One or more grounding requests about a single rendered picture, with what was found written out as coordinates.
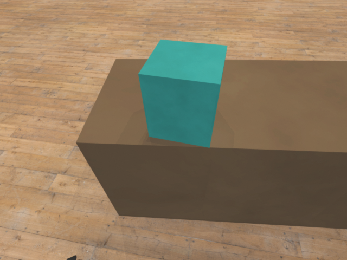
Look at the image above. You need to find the pedestal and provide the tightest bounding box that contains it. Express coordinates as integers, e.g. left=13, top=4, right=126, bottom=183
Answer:
left=76, top=58, right=347, bottom=229

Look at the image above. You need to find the carton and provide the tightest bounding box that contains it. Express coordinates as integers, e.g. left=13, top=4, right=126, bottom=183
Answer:
left=138, top=40, right=227, bottom=148

